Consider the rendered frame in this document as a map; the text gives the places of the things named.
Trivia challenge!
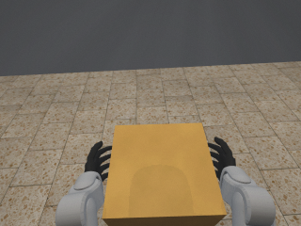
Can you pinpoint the robot right hand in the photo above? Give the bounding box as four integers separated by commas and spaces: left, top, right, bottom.
207, 137, 236, 181

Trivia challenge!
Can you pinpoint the carton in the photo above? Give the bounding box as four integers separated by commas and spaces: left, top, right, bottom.
102, 122, 227, 226

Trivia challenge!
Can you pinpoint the left robot forearm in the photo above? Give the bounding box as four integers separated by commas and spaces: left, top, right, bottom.
55, 171, 105, 226

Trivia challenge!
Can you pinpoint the right robot forearm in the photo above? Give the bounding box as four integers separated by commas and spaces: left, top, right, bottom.
219, 166, 277, 226

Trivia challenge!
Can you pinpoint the robot left hand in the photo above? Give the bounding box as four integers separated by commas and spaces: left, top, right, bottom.
84, 141, 112, 182

